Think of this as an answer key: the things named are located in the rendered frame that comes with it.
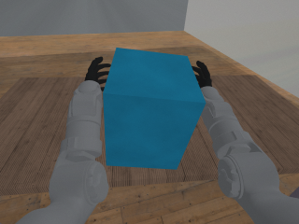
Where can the left robot upper arm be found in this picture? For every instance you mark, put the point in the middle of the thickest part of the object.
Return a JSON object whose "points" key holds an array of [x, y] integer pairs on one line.
{"points": [[75, 190]]}

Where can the table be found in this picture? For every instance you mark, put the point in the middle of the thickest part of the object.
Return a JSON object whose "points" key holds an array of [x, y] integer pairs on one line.
{"points": [[33, 117]]}

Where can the right robot forearm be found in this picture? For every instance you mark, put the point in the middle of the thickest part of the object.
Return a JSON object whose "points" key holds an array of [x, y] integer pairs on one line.
{"points": [[225, 131]]}

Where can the right robot hand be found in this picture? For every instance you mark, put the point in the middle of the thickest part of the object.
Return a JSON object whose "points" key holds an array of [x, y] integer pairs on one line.
{"points": [[203, 76]]}

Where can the left robot hand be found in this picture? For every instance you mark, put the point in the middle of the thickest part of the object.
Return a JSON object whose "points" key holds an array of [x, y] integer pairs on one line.
{"points": [[93, 73]]}

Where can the left robot forearm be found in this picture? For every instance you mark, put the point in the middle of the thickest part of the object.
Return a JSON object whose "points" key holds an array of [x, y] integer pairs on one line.
{"points": [[82, 136]]}

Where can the carton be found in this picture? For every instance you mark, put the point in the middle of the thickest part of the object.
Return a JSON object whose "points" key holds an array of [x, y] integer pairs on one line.
{"points": [[152, 102]]}

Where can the right robot upper arm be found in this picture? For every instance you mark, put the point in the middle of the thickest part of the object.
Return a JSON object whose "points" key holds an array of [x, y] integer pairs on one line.
{"points": [[252, 180]]}

